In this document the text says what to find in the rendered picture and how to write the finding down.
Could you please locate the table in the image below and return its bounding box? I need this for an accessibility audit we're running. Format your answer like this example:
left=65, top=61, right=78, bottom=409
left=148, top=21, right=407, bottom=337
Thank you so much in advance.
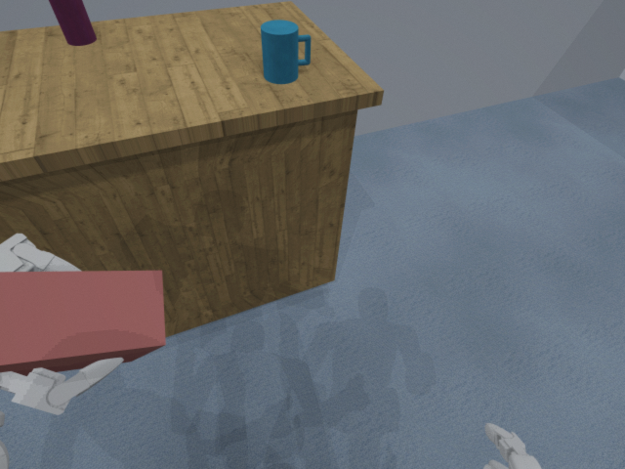
left=0, top=1, right=384, bottom=337

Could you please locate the right robot hand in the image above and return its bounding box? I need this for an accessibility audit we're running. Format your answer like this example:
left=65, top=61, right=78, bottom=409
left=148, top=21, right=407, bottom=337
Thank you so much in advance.
left=483, top=423, right=542, bottom=469

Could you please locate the left robot hand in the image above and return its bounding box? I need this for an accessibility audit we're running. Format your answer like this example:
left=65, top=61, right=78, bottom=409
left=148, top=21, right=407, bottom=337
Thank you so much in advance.
left=0, top=234, right=124, bottom=415

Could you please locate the sponge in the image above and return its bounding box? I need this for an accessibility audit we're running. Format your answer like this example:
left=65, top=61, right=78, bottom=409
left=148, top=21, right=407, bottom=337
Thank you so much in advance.
left=0, top=271, right=166, bottom=376

